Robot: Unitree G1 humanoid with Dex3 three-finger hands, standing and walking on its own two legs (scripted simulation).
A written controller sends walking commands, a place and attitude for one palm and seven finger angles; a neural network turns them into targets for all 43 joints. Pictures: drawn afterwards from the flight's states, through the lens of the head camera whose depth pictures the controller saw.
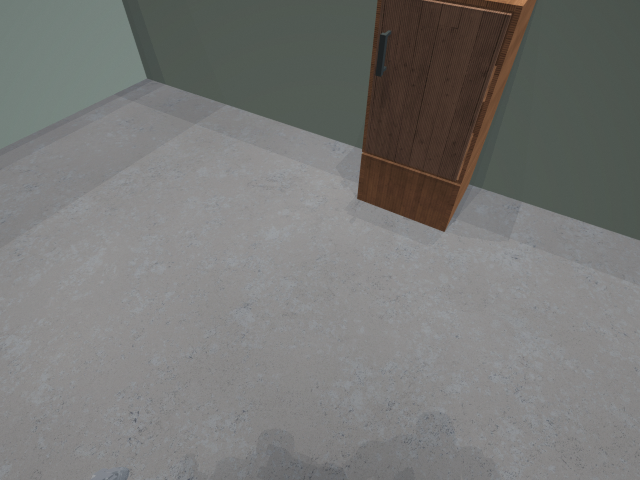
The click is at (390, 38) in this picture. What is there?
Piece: cupboard door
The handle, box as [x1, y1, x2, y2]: [375, 30, 390, 76]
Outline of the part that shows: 389,30 385,33 380,34 375,75 380,76 386,67 383,65 386,39 390,33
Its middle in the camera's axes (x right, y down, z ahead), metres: +0.22 -0.64 +1.33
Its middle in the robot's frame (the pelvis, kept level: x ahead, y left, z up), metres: +1.43 -0.14 -0.05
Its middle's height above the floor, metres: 0.72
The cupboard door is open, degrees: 0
